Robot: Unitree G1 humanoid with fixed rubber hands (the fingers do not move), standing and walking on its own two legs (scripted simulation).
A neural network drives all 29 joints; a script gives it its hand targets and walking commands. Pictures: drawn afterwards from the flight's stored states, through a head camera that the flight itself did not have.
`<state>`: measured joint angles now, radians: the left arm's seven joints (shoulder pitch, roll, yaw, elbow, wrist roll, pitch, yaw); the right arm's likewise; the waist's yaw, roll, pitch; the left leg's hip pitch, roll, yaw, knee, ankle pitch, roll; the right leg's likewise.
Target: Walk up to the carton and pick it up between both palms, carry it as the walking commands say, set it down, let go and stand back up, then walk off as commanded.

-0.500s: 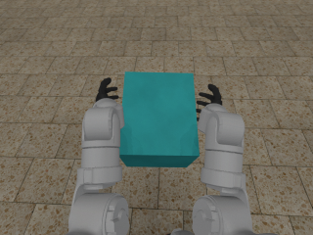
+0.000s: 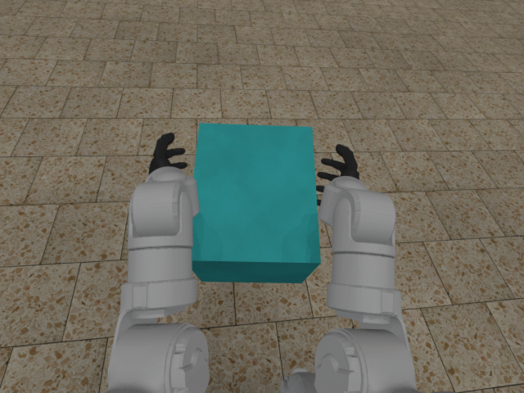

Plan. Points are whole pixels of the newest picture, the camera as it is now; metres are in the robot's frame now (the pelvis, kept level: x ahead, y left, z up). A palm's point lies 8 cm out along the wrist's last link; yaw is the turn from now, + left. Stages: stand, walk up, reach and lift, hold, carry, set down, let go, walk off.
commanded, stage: carry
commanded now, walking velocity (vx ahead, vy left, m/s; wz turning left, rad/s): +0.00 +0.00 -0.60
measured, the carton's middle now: (253, 208) +0.40 +0.04 +0.03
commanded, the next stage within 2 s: none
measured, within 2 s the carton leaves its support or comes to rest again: neither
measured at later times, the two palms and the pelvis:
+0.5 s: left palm (293, 206) +0.35 -0.01 +0.12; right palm (477, 287) +0.25 -0.24 +0.11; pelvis -0.05 +0.02 -0.01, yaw -17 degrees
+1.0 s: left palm (310, 227) +0.31 -0.03 +0.12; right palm (492, 365) +0.17 -0.23 +0.11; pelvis -0.09 +0.07 -0.02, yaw -37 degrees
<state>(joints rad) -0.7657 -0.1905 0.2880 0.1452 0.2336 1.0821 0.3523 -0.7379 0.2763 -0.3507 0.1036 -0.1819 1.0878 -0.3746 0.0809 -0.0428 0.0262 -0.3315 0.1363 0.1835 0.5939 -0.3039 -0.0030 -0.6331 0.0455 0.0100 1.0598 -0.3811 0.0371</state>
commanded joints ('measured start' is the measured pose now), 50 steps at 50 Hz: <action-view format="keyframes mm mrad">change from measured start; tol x32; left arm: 1 -732 -1033 -574 -31 -482 8 -237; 50 -680 -1022 -512 56 -457 20 -249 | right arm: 1 -626 839 433 29 262 -11 212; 50 -814 816 516 -99 303 -6 200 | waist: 1 -92 415 -499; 10 -72 -276 -569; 45 -101 396 -538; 50 -68 -291 -669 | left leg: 1 415 220 -12 -25 681 66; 7 261 227 4 170 501 -9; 10 -341 11 -105 457 -398 -91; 28 28 -154 -105 34 -115 -50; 33 469 383 -391 -116 732 207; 43 483 243 -30 50 931 89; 47 320 222 11 188 587 11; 50 -256 -16 -90 361 -404 -88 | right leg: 1 21 -34 -112 -200 -47 -2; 7 386 -72 -48 -631 221 -45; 10 816 -366 440 -454 1271 -190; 29 389 -177 275 -484 584 -113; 32 -115 -9 15 -24 -219 20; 43 64 -37 -124 -274 -41 -9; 47 355 -59 -80 -646 227 -35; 50 912 -338 364 -386 1463 -196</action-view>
